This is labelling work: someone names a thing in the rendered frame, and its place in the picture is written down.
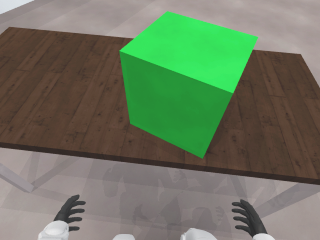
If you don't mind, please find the robot right thigh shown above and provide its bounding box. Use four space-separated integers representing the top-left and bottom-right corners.
180 229 217 240

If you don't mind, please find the table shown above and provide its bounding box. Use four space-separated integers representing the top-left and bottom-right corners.
0 27 320 219

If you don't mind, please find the left robot forearm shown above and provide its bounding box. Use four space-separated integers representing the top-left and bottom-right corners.
37 220 69 240

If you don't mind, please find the left robot hand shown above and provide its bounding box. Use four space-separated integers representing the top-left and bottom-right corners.
53 194 86 232

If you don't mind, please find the right robot hand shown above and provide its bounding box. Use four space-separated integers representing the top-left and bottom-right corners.
231 199 268 238

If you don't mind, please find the carton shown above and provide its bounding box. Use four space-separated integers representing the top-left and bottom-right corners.
119 11 258 159

